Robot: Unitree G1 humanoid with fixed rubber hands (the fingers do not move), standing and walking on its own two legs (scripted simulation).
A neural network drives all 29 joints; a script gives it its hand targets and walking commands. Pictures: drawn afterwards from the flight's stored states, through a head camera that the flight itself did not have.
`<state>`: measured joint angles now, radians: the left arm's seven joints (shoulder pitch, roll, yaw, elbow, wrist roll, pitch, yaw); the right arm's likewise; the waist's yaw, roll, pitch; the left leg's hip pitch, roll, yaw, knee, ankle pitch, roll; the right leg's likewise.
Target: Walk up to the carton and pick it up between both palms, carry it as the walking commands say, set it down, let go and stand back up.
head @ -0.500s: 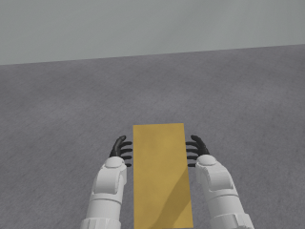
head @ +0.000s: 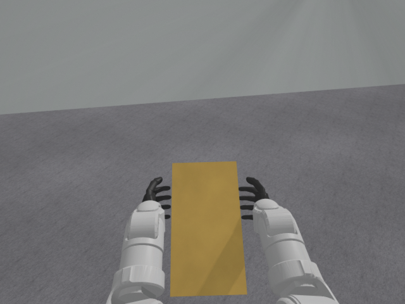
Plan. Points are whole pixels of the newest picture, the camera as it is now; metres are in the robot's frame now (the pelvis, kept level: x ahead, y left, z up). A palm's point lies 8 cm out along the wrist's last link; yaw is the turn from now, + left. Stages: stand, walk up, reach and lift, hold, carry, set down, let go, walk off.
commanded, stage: set down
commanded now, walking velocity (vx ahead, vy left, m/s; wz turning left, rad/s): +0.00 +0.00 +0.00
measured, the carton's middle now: (205, 226) +0.34 +0.02 -0.04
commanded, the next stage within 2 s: none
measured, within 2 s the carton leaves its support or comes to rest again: neither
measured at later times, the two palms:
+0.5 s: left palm (157, 229) +0.31 +0.14 +0.00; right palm (256, 223) +0.33 -0.09 -0.01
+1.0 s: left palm (162, 248) +0.32 +0.14 -0.11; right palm (247, 240) +0.35 -0.09 -0.11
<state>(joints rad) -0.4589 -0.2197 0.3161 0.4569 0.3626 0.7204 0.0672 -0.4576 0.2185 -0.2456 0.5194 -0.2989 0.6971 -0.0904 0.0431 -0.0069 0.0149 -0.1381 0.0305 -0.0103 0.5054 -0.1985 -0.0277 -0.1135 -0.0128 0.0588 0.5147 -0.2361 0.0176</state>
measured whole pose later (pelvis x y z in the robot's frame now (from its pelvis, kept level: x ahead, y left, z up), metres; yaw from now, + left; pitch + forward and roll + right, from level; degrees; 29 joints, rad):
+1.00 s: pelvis -0.03 -0.02 -0.06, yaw +1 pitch +20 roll +0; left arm -0.56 -0.26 0.45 0.60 0.36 0.13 0.15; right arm -0.59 0.25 -0.38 0.68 -0.35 0.11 -0.18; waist 0.07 -0.03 0.01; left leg -0.97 0.03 -0.06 0.87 -0.25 -0.05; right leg -0.95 0.03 0.05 0.91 -0.30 0.02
